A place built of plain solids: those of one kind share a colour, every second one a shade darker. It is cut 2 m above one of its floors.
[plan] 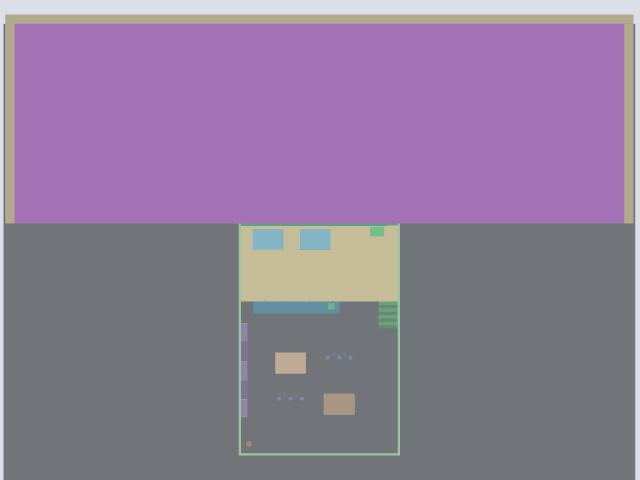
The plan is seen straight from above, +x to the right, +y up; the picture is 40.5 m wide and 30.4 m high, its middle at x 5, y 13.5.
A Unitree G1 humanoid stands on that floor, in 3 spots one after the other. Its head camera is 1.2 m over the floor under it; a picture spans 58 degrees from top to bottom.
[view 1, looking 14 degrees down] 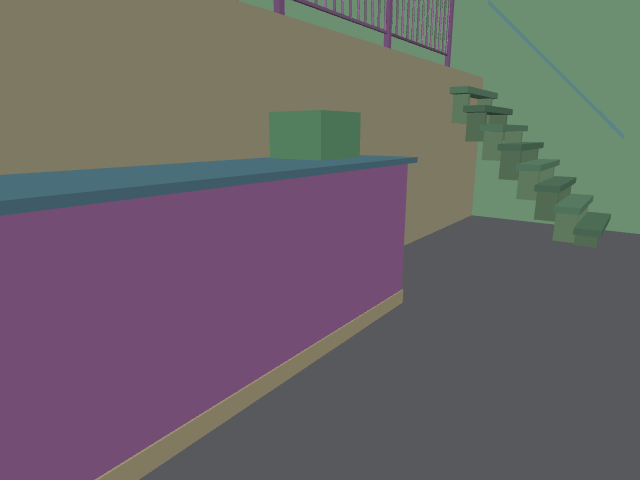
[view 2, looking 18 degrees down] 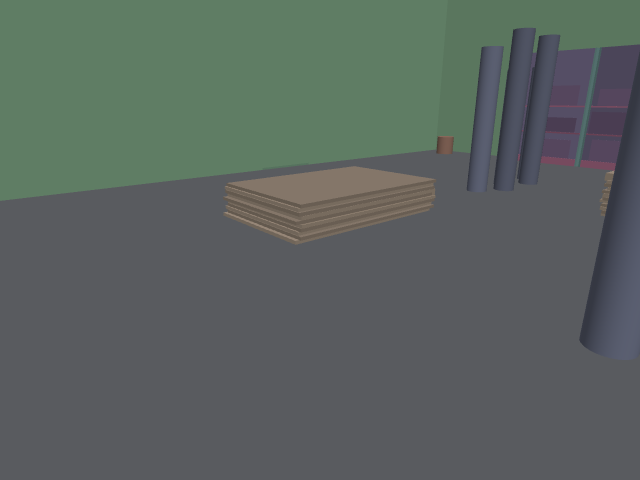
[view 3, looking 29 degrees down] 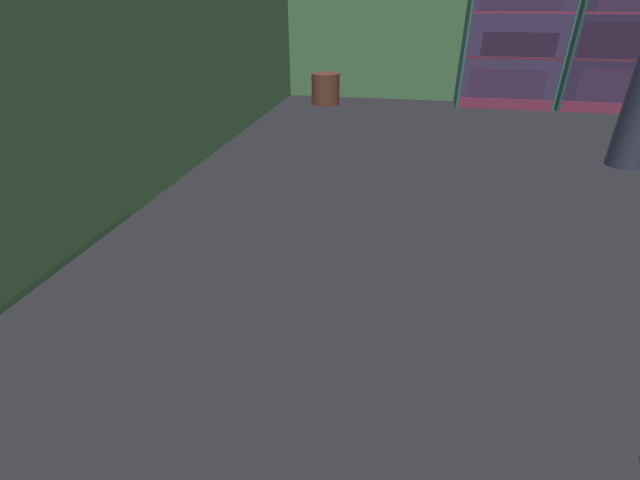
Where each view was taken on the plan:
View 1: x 3.51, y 7.59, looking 37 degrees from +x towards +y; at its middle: counter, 2.23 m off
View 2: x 9.32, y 6.59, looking -130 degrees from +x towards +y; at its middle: ground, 3.88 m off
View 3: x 6.28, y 1.65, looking -169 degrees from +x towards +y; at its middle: ground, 2.48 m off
